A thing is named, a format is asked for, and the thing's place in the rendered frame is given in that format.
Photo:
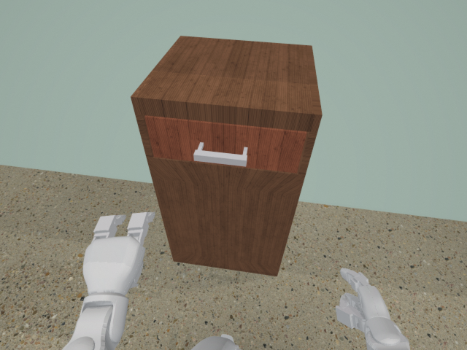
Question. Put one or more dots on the drawer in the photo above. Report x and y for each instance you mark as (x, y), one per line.
(268, 148)

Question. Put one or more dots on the left robot forearm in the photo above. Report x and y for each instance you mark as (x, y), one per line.
(101, 322)

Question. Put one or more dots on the cabinet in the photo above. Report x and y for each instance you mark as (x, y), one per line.
(220, 216)

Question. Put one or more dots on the robot left hand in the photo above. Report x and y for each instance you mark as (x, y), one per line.
(114, 264)

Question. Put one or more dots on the handle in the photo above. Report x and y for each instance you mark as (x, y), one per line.
(220, 157)

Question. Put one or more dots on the left robot shin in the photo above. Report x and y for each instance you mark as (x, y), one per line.
(227, 336)

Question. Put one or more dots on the right robot forearm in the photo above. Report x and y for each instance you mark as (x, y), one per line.
(383, 334)

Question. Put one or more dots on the robot right hand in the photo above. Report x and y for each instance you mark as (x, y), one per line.
(354, 311)

